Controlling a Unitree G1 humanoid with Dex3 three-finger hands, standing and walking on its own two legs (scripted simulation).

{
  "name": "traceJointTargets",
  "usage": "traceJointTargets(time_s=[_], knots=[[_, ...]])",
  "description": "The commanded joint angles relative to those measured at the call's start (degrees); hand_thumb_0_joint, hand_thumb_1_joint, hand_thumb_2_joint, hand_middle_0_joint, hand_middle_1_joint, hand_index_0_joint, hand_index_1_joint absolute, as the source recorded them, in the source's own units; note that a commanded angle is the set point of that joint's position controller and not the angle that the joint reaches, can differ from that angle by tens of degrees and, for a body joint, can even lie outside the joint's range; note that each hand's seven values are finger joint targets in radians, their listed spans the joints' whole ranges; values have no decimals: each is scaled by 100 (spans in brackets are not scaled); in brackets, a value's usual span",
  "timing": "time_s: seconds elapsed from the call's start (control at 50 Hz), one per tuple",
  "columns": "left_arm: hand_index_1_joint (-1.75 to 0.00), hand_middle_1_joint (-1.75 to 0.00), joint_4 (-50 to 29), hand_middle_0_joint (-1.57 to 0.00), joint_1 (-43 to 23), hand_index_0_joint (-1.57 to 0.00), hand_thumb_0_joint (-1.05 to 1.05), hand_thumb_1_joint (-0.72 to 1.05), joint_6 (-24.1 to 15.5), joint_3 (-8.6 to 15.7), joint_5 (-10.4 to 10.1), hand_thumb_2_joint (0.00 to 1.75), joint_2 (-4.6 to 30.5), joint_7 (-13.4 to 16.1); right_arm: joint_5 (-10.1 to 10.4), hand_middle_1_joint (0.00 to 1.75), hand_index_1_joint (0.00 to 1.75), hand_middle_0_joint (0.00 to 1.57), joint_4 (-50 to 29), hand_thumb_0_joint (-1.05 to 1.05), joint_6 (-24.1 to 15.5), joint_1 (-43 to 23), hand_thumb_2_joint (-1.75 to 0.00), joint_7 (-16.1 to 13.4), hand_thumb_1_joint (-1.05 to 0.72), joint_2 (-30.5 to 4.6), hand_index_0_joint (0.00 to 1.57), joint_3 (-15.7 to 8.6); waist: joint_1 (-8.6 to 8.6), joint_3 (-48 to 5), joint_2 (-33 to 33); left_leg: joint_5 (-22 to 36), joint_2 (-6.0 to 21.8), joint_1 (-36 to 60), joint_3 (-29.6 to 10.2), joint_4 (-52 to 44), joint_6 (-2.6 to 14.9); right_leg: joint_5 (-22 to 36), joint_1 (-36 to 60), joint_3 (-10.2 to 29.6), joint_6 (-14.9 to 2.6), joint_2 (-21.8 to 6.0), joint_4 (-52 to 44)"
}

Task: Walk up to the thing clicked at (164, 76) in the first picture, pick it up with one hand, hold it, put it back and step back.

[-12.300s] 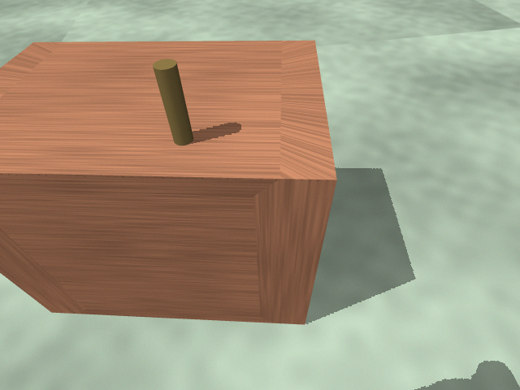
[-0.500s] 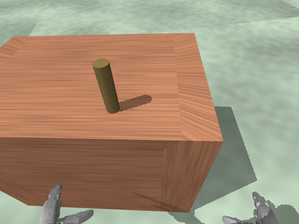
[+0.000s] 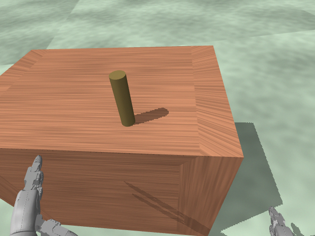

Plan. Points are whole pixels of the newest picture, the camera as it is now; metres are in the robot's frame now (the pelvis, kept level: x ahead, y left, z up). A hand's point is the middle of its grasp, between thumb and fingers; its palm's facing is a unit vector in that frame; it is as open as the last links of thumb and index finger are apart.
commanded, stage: rise first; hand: left
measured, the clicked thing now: (123, 100) +0.47 +0.14 +0.11
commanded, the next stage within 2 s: go down in 1.06 s
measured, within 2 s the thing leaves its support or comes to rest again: neither
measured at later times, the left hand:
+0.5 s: hand (32, 201) +0.16 +0.25 +0.14, palm faces +0.38 -0.81 -0.45, open 17.6 cm
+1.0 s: hand (27, 189) +0.17 +0.24 +0.18, palm faces +0.39 -0.80 -0.46, open 17.5 cm
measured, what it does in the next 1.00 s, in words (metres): stands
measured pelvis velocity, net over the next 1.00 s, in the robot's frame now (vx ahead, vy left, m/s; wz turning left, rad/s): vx -0.02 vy -0.01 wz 0.01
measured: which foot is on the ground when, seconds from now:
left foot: down 0.00-1.00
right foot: down 0.00-1.00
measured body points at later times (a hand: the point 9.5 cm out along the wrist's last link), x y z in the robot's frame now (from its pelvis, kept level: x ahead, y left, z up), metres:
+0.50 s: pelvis -0.02 -0.01 +0.00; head -0.03 -0.03 +0.45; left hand +0.14 +0.30 +0.16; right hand +0.14 -0.29 -0.09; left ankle -0.03 +0.13 -0.74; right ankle +0.00 -0.14 -0.74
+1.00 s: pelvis -0.02 -0.01 +0.00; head -0.03 -0.03 +0.45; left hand +0.14 +0.28 +0.21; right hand +0.14 -0.29 -0.09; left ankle -0.03 +0.13 -0.74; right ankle +0.00 -0.14 -0.74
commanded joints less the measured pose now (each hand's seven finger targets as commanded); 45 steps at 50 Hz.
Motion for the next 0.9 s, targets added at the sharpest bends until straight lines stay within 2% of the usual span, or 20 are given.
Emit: traceJointTargets(time_s=[0.0, 0.18, 0.24, 0.28, 0.3, 0.32, 0.4, 0.44, 0.48, 0.52, 0.56, 0.6, 0.66, 0.68, 0.7, 0.74, 0.76, 0.84, 0.86, 0.88], knots=[[-5, -3, -1471, -4, -387, -2, 0, -56, -512, 875, -19, 1, 1125, 74, -50, 5, 5, 5, -877, 0, -375, -695, 0, -92, 56, -1078, 5, -605, 45, -228, -75, 1540, -65, -275, 336, -390, 42, 1127, 295, -418, -233, 200, -239], [-4, -3, -1690, -4, -320, -3, 0, -55, -848, 1168, -3, 1, 1242, 77, -70, 5, 5, 5, -298, 0, -423, -606, 0, -123, 56, -814, 5, -550, 134, -155, -147, 1190, -160, -296, 384, -384, 122, 868, 228, -405, -182, 136, -333], [-3, -2, -1662, -4, -382, -2, 0, -53, -942, 1214, -21, 0, 1260, 51, -73, 5, 5, 5, -450, 0, -462, -688, 0, -142, 57, -1038, 5, -702, 52, -208, -339, 1039, -162, -295, 368, -392, 153, 765, 221, -404, -150, 132, -364], [-3, -1, -1788, -3, -438, -2, 0, -53, -1037, 1325, -29, 0, 1350, 50, -42, 5, 5, 5, -335, 0, -470, -769, 0, -118, 59, -814, 5, -527, 168, -169, -169, 984, -202, -350, 384, -391, 153, 695, 206, -381, -154, 95, -369], [-3, -1, -1792, -3, -510, -2, 0, -52, -1075, 1401, -27, 0, 1426, 58, -58, 5, 5, 5, -322, 0, -492, -762, 0, -145, 59, -1020, 5, -696, 123, -129, -172, 914, -191, -362, 382, -418, 145, 635, 144, -383, -152, 112, -376], [-3, -1, -1854, -3, -503, -2, 0, -53, -1107, 1289, -16, 0, 1315, 54, -70, 5, 5, 5, -250, 0, -505, -782, 0, -141, 58, -905, 5, -615, 133, -115, -133, 844, -186, -372, 375, -436, 151, 575, 162, -387, -157, 104, -384], [-3, -2, -2007, -3, -638, -2, 0, -52, -1240, 1473, -26, 0, 1481, 74, -56, 5, 5, 5, -212, 0, -590, -910, 0, -153, 60, -991, 5, -678, 126, -124, -164, 727, -223, -356, 379, -435, 174, 437, 93, -367, -141, 74, -429], [-2, -2, -1922, -3, -710, -2, 0, -51, -1288, 1500, -26, 1, 1476, 83, -70, 5, 5, 5, -254, 0, -631, -879, -1, -182, 60, -1222, 5, -854, 61, -125, -337, 659, -200, -356, 343, -448, 183, 388, 98, -388, -139, 103, -430], [-2, -1, -1915, -3, -821, -2, 0, -52, -1341, 1398, -10, 1, 1368, 65, -52, 5, 5, 5, -26, 0, -637, -833, -1, -146, 59, -914, 5, -647, 95, -24, -169, 571, -191, -420, 336, -495, 163, 320, 72, -401, -158, 126, -396], [-3, -2, -1876, -4, -841, -3, 0, -52, -1375, 1482, -21, 2, 1448, 80, -55, 5, 5, 5, -40, 0, -672, -867, -1, -171, 58, -1215, 5, -902, 50, -12, -207, 514, -157, -440, 306, -544, 145, 278, 53, -437, -154, 166, -370], [-2, -1, -2045, -3, -833, -3, 0, -51, -1430, 1400, -29, 1, 1357, 56, -26, 5, 5, 5, 87, 0, -692, -927, -1, -109, 59, -798, 5, -583, 175, -80, -44, 562, -191, -465, 313, -535, 147, 280, 108, -450, -168, 149, -351], [-3, -2, -1969, -4, -791, -3, 0, -52, -1468, 1425, -30, 2, 1395, 57, -22, 5, 5, 5, 16, 0, -715, -849, -2, -132, 58, -1012, 5, -772, 101, -106, -260, 593, -173, -448, 310, -499, 171, 341, 101, -431, -144, 142, -365], [-3, -2, -2167, -4, -927, -3, 0, -52, -1548, 1489, -24, 2, 1435, 54, -15, 5, 5, 5, -167, 0, -737, -973, -2, -96, 59, -811, 5, -524, 192, -274, -126, 724, -176, -414, 310, -485, 153, 441, 205, -436, -157, 134, -337], [-3, -2, -2188, -4, -799, -3, 0, -53, -1568, 1420, -17, 2, 1391, 53, -18, 5, 5, 5, -197, 0, -747, -1005, -2, -107, 57, -952, 5, -644, 176, -269, -204, 751, -179, -396, 311, -486, 149, 473, 216, -438, -158, 138, -318], [-3, -2, -2162, -4, -722, -3, 0, -53, -1575, 1551, -25, 2, 1493, 63, -26, 5, 5, 5, 2, 0, -735, -860, -3, -124, 57, -1110, 5, -818, 191, -296, -141, 776, -170, -415, 303, -478, 147, 494, 234, -432, -170, 138, -304], [-3, -2, -2285, -4, -782, -3, 0, -53, -1613, 1533, -23, 3, 1451, 55, -20, 5, 5, 5, -144, 0, -765, -999, -3, -91, 57, -970, 5, -660, 245, -280, -57, 824, -164, -443, 293, -490, 116, 511, 256, -449, -177, 154, -271], [-3, -2, -2339, -4, -815, -3, 0, -53, -1623, 1553, -15, 3, 1497, 71, -30, 5, 5, 5, -220, 0, -764, -956, -3, -115, 57, -1173, 5, -856, 170, -376, -56, 876, -151, -376, 294, -486, 106, 566, 251, -442, -187, 167, -264], [-4, -3, -2365, -5, -715, -4, 0, -55, -1655, 1567, -31, 4, 1444, 54, -6, 5, 5, 5, -208, 0, -779, -915, -4, -90, 55, -1092, 5, -834, 173, -207, -60, 861, -144, -437, 298, -498, 90, 540, 234, -445, -182, 184, -274], [-4, -3, -2402, -5, -694, -4, 0, -55, -1675, 1497, -26, 4, 1343, 43, 2, 5, 5, 5, -95, 0, -767, -869, -4, -68, 55, -902, 5, -708, 214, -192, -46, 848, -139, -427, 297, -510, 91, 517, 238, -461, -189, 192, -258], [-5, -3, -2328, -5, -749, -3, 0, -55, -1685, 1571, -38, 5, 1424, 36, 13, 5, 5, 5, -234, 0, -783, -899, -5, -78, 56, -1014, 5, -794, 156, -165, -80, 807, -146, -411, 315, -503, 97, 493, 194, -455, -172, 185, -283]])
